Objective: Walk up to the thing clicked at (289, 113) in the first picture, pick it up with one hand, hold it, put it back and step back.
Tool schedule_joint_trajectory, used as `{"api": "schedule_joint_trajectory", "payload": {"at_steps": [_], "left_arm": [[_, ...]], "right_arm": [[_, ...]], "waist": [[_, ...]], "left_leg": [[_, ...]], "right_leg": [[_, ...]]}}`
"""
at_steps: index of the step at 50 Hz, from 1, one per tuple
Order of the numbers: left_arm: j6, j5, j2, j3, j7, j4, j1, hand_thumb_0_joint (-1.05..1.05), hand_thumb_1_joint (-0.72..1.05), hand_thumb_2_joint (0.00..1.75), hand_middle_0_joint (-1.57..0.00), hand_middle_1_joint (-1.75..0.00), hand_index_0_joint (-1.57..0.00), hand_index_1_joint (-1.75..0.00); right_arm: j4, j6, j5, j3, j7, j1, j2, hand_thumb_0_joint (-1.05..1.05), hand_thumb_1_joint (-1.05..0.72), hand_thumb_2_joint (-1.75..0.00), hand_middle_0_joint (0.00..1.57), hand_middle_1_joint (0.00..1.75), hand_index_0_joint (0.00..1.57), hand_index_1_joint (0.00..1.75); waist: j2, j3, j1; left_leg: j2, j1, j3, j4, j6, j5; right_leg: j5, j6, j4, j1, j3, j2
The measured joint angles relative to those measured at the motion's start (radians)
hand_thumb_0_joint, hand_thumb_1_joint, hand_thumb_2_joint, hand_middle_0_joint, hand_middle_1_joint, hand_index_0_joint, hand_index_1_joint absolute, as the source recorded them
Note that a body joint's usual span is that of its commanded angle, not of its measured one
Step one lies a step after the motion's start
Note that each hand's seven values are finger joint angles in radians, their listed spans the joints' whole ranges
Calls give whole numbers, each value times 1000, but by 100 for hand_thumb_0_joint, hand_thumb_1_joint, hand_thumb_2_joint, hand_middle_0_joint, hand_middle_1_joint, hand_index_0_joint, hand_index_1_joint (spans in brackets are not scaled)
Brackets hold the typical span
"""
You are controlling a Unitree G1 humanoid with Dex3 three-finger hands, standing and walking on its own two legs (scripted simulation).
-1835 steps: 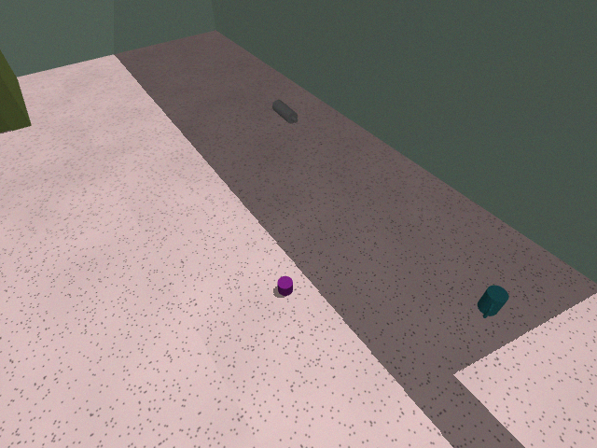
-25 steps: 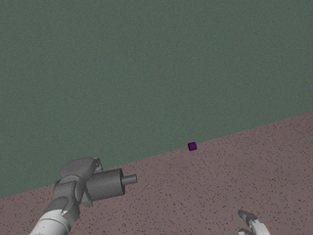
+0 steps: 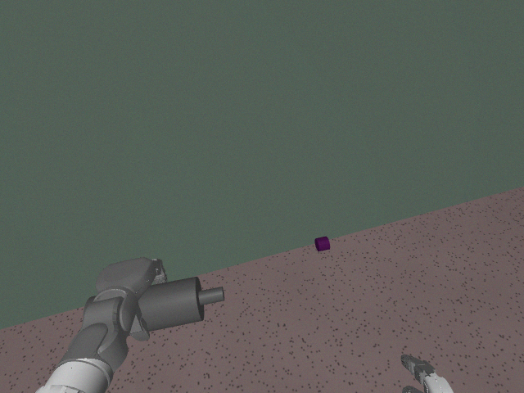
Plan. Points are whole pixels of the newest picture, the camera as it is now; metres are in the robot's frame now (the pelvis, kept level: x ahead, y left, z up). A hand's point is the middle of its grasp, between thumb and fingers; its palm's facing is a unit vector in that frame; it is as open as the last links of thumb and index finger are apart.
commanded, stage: crouch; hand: left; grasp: from above
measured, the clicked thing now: (159, 306) +0.30 +0.21 -0.06
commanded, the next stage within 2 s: lower in 1.92 s
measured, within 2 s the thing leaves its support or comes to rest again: neither
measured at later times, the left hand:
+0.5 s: hand (146, 333) +0.28 +0.25 -0.14, palm faces -0.48 -0.05 -0.88, open 10.3 cm
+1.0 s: hand (168, 343) +0.34 +0.28 -0.38, palm faces -0.45 -0.06 -0.89, open 10.4 cm
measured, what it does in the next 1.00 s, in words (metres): lowers itself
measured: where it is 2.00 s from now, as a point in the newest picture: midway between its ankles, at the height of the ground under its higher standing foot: outside the picture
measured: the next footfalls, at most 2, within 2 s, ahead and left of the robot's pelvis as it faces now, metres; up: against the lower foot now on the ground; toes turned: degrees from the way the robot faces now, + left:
none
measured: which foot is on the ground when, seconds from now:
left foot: down 0.00-1.00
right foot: down 0.00-1.00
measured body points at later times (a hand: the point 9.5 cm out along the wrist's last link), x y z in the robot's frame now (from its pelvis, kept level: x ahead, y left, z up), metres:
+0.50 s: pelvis -0.02 +0.00 -0.03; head +0.05 +0.01 +0.41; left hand +0.30 +0.25 -0.09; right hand +0.10 -0.27 -0.15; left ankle +0.00 +0.11 -0.74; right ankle +0.00 -0.11 -0.74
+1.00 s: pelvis -0.08 +0.01 -0.25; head +0.11 +0.04 +0.16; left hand +0.36 +0.28 -0.33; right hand -0.04 -0.26 -0.37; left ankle +0.00 +0.11 -0.74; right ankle +0.00 -0.11 -0.74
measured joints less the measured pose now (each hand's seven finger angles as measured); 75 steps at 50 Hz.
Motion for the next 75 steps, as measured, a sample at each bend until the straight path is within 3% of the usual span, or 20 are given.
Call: {"api": "schedule_joint_trajectory", "payload": {"at_steps": [11, 19, 29, 35, 44, 53, 58, 75], "left_arm": [[-36, 19, -11, 10, 50, 25, 23, 1, -2, 41, -61, -66, -67, -59], [-106, 78, -25, 23, 172, 220, -27, 1, 0, 40, -64, -58, -69, -52], [-196, 177, 23, 106, 364, 485, -208, 1, 2, 36, -64, -58, -69, -52], [-205, 184, 76, 156, 440, 618, -347, 1, 2, 36, -63, -60, -68, -55], [-193, 148, 132, 223, 431, 690, -475, 0, -1, 42, -61, -64, -66, -59], [-276, 200, 222, 299, 403, 737, -539, 0, -3, 45, -63, -62, -67, -57], [-309, 224, 279, 318, 419, 757, -585, 0, -3, 45, -64, -59, -68, -54], [-370, 263, 387, 398, 392, 767, -655, 1, 0, 38, -67, -54, -72, -48]], "right_arm": [[2, 14, 2, -13, 7, 2, 3, 1, -89, -89, 21, 30, 20, 30], [6, 23, -13, -21, 24, -3, 6, 1, -87, -89, 21, 30, 20, 30], [41, -3, -60, -56, 50, 35, -27, 1, -87, -89, 21, 30, 21, 30], [57, -25, -76, -60, 38, 57, -36, 1, -87, -89, 21, 30, 20, 30], [75, -55, -97, -34, 35, 60, 1, 1, -88, -89, 21, 30, 20, 30], [77, -79, -122, 15, 60, 31, 25, 1, -88, -89, 21, 30, 21, 30], [88, -94, -141, 29, 78, 10, 18, 0, -88, -89, 21, 30, 21, 30], [68, -88, -182, 16, 162, -40, -27, 0, -89, -90, 21, 30, 20, 30]], "waist": [[0, -6, -4], [-36, 4, -23], [-60, -99, -65], [-44, -164, -107], [-13, -193, -157], [-11, -186, -184], [-28, -177, -189], [-57, -98, -201]], "left_leg": [[-2, -6, -3, 4, 1, -7], [0, -110, -16, 85, -2, -29], [14, -631, -34, 541, -2, -185], [19, -965, -37, 833, 7, -274], [17, -1351, -37, 1150, 23, -342], [10, -1621, -51, 1374, 29, -377], [6, -1728, -67, 1473, 24, -400], [18, -1894, -104, 1692, 20, -464]], "right_leg": [[-8, 1, 2, -4, -3, -2], [-30, -2, 75, -100, -17, 0], [-178, -1, 508, -605, -43, 13], [-264, 7, 791, -935, -51, 17], [-333, 16, 1104, -1314, -59, 12], [-377, 17, 1324, -1572, -80, 3], [-406, 12, 1420, -1670, -99, -2], [-460, 3, 1614, -1822, -140, 9]]}}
